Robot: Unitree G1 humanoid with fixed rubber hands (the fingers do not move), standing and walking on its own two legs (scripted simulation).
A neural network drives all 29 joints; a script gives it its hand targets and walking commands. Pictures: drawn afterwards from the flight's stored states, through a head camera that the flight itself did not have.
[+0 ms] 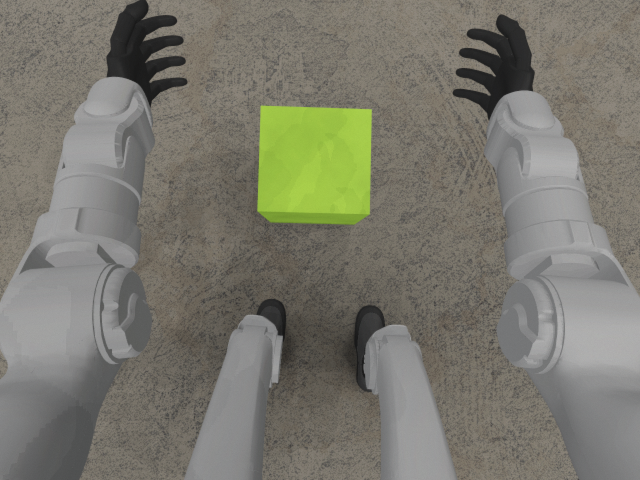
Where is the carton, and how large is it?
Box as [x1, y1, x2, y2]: [257, 106, 371, 224]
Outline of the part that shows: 261,106 257,210 271,222 354,224 369,214 371,109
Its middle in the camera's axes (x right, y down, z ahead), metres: -0.01 -0.14 +0.85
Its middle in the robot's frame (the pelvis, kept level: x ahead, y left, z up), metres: +0.53 +0.04 -0.52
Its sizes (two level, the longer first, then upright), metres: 0.210 0.200 0.250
